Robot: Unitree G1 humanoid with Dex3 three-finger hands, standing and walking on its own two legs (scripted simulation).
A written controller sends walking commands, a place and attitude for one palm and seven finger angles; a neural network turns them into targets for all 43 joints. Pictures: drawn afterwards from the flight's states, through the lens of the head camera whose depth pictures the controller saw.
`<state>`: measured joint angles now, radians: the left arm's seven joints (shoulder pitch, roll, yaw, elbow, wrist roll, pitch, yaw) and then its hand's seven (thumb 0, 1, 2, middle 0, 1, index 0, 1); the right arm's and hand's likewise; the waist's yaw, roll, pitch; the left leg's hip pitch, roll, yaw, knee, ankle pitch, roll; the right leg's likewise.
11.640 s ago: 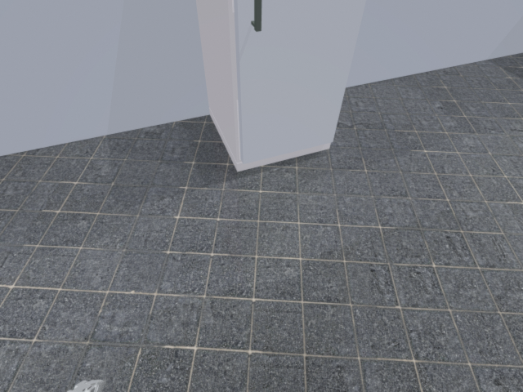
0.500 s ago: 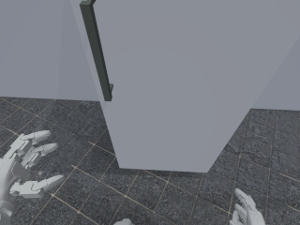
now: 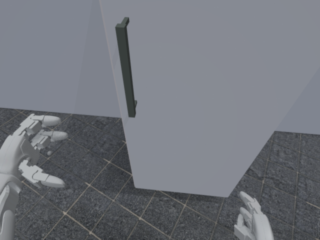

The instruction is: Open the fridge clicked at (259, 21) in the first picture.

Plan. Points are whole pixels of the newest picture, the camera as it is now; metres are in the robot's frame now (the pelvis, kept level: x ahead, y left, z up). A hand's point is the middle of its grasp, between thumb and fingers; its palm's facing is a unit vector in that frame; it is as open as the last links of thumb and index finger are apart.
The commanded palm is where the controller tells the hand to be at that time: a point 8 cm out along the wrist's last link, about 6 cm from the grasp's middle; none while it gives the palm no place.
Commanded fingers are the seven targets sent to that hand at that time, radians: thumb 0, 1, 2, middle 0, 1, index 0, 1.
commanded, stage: raise the hand to about handle height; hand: left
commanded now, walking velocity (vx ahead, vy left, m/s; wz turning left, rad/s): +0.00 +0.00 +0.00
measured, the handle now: (129, 74) +0.49 +0.14 +0.17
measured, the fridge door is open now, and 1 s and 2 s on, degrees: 0 0 0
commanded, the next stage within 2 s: move the hooked fingers beside the handle in 0.72 s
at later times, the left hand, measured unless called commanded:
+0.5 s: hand (57, 133) +0.28 +0.26 +0.15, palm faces +0.05 -1.00 -0.06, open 14.0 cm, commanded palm +0.25 +0.30 +0.16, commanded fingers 0.00 -0.50 0.30 -0.30 -1.20 -0.30 -1.20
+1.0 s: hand (68, 130) +0.29 +0.23 +0.16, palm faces +0.05 -1.00 -0.06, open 14.0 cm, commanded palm +0.27 +0.28 +0.16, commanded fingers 0.00 -0.50 0.30 -0.30 -1.20 -0.30 -1.20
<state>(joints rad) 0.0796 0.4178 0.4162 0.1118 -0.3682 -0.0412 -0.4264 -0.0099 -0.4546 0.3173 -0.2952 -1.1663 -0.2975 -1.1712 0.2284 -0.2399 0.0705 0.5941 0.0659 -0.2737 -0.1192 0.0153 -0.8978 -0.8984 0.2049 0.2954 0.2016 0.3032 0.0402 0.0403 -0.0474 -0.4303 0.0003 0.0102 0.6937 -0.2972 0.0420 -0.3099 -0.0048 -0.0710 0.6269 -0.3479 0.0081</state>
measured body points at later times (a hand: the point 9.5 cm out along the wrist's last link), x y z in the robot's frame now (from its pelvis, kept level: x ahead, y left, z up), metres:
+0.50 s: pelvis +0.01 -0.01 +0.01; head +0.00 -0.02 +0.46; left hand +0.27 +0.31 +0.16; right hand +0.18 -0.25 -0.06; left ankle +0.04 +0.09 -0.72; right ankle -0.01 -0.13 -0.72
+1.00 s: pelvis +0.01 -0.03 +0.01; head +0.00 -0.05 +0.46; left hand +0.28 +0.29 +0.16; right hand +0.19 -0.27 -0.06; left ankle +0.04 +0.09 -0.72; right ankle -0.01 -0.13 -0.72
